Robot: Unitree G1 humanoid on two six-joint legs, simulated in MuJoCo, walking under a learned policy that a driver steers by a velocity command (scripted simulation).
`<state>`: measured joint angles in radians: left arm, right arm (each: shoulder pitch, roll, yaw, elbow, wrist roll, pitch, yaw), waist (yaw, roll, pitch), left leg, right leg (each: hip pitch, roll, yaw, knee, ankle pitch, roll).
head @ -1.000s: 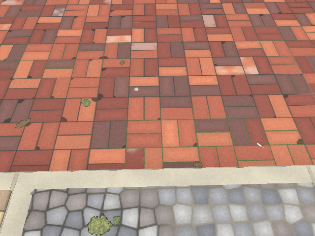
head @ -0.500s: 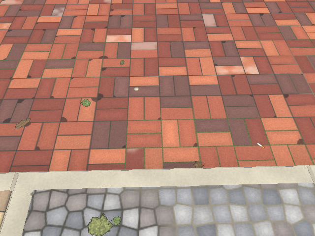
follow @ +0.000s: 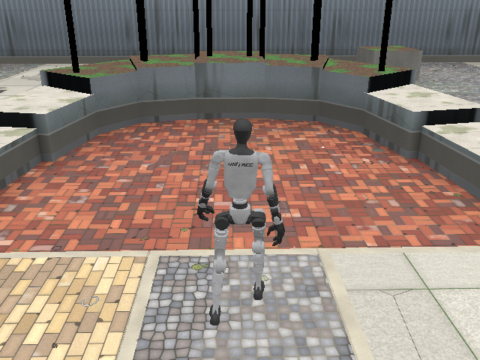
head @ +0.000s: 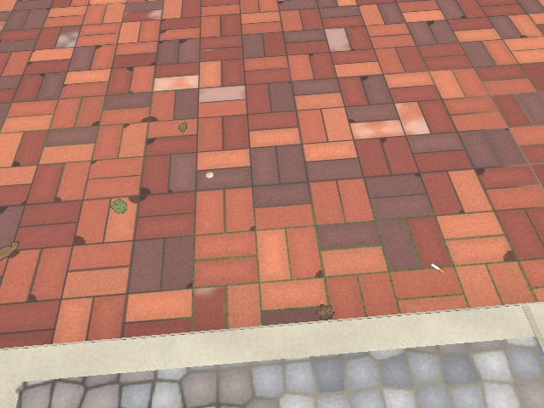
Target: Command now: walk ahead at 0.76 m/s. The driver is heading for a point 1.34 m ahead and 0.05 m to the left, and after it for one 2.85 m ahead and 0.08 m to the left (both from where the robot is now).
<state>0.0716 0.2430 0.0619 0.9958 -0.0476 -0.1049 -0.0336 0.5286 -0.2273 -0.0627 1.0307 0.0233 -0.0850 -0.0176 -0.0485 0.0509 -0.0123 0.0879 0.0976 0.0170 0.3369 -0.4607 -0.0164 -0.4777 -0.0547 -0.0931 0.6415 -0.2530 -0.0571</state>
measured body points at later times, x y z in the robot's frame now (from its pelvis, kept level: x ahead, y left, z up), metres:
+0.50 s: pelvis +0.37 -0.03 -0.02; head +0.40 -0.03 +0.42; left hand +0.25 +0.21 -0.15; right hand +0.62 -0.23 -0.09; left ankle +0.59 +0.09 -0.71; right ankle +0.08 -0.13 -0.72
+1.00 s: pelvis +0.85 -0.07 -0.06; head +0.86 -0.08 +0.39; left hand +1.09 +0.16 -0.12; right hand +0.79 -0.34 -0.19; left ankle +0.58 +0.08 -0.72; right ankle +1.06 -0.19 -0.76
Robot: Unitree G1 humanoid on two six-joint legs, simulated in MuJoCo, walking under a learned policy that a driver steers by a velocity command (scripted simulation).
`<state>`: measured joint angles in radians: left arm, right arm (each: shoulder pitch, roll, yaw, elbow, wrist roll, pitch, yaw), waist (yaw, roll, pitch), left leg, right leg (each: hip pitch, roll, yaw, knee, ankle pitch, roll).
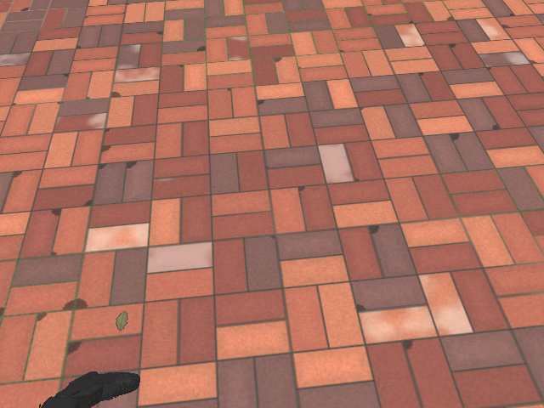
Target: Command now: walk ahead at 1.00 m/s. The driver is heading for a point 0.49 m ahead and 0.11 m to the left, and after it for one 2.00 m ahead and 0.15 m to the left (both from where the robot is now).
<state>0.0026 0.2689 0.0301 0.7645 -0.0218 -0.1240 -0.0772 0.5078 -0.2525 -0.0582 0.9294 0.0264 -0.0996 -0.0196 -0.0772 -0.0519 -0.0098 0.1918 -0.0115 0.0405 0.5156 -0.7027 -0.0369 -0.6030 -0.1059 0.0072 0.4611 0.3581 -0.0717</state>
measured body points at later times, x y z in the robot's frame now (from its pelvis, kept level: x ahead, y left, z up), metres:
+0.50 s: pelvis +0.48 -0.02 -0.07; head +0.49 -0.01 +0.37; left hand +0.40 +0.22 -0.22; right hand +0.74 -0.20 -0.14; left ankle +0.66 +0.05 -0.76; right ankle +0.22 -0.13 -0.74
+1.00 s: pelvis +0.94 +0.08 -0.07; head +0.96 +0.10 +0.38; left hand +1.06 +0.39 -0.12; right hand +1.06 -0.17 -0.19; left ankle +0.68 +0.05 -0.71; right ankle +1.10 +0.05 -0.78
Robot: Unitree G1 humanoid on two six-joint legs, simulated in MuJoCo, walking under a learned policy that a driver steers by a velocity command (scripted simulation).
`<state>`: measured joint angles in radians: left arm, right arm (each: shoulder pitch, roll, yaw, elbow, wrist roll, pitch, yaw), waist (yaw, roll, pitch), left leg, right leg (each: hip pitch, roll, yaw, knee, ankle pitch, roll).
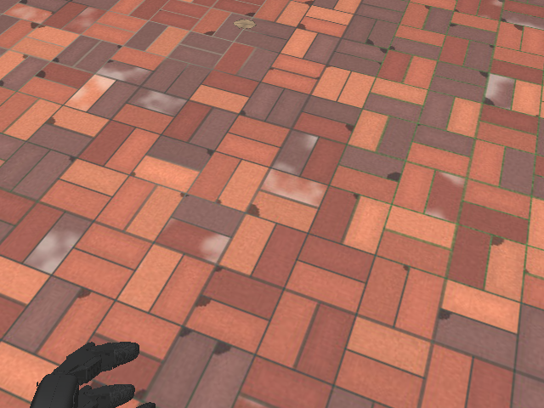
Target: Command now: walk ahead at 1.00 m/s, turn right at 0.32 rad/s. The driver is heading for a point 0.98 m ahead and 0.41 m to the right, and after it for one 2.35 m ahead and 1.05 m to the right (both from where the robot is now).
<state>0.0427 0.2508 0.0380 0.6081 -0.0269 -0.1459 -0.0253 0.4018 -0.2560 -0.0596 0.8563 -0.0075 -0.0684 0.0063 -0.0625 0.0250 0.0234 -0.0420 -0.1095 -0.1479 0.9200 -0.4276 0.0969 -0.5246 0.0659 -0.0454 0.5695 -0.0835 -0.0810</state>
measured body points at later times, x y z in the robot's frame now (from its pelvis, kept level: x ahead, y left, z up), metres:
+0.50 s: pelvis +0.46 -0.03 +0.02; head +0.47 -0.04 +0.46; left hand +0.61 +0.21 -0.10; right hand +0.55 -0.34 -0.05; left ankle +0.56 +0.09 -0.71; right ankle +0.28 -0.09 -0.59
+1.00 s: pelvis +0.80 -0.29 +0.01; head +0.81 -0.31 +0.46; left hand +1.05 -0.16 -0.10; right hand +0.75 -0.60 -0.05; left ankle +0.95 -0.16 -0.62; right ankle +0.79 -0.33 -0.71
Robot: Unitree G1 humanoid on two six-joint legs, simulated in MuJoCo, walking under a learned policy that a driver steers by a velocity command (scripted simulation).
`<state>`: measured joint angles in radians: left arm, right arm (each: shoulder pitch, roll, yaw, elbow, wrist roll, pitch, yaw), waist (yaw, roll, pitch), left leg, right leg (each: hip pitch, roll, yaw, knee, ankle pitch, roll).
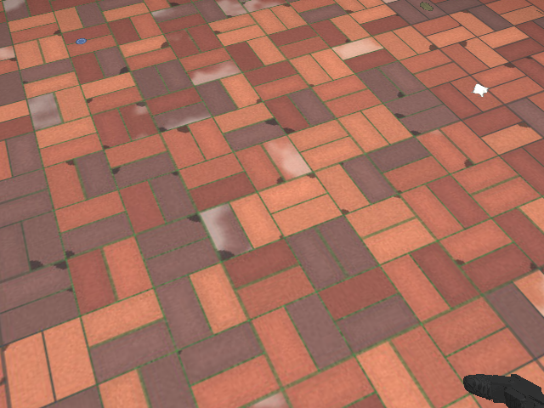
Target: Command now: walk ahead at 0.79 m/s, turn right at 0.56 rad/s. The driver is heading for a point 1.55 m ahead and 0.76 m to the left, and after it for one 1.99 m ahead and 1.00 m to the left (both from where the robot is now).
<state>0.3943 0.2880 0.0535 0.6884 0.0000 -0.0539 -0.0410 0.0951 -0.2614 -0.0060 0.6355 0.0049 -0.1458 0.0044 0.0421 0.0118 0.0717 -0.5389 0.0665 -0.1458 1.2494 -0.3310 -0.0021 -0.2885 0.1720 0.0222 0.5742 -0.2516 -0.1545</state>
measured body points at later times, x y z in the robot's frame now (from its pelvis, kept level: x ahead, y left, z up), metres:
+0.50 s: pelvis +0.31 +0.08 +0.00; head +0.36 +0.10 +0.45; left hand +0.45 +0.38 -0.09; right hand +0.49 -0.16 -0.09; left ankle +0.41 +0.14 -0.72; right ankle +0.41 -0.09 -0.66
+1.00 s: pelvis +0.44 +0.03 +0.01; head +0.48 +0.04 +0.46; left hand +0.43 +0.37 -0.05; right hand +0.74 -0.12 -0.08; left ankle +0.34 +0.14 -0.63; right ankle +0.54 -0.03 -0.72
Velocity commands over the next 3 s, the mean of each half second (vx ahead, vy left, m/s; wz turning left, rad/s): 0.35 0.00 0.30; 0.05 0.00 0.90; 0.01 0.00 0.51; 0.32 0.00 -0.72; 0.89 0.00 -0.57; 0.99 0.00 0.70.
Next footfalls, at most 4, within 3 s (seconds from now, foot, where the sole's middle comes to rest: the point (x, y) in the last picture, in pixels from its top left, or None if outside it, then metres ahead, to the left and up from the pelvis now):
0.24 left None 0.45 0.14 -0.76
0.80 right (299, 370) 0.57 0.00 -0.76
1.30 left None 0.36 0.17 -0.76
1.90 right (294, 365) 0.58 0.01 -0.76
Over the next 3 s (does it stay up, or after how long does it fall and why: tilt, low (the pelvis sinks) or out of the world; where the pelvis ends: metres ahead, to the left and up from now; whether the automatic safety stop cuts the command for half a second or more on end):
stays up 1.34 0.33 0.00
